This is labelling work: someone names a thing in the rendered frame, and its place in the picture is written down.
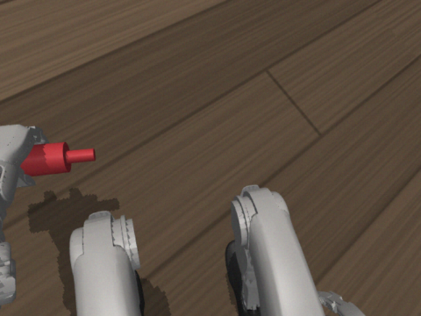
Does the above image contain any left robot hand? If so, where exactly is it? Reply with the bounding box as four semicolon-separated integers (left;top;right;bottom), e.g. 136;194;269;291
0;124;49;187

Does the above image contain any right robot foot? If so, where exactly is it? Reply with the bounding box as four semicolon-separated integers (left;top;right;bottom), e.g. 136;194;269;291
225;240;261;316

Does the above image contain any bottle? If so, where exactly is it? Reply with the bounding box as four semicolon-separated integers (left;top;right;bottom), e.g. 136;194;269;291
20;142;95;176

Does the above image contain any left robot arm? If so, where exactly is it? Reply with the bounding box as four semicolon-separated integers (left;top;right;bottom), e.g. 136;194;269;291
0;161;19;309

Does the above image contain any right robot hand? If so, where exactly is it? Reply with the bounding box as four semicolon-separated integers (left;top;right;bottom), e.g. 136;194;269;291
317;291;366;316

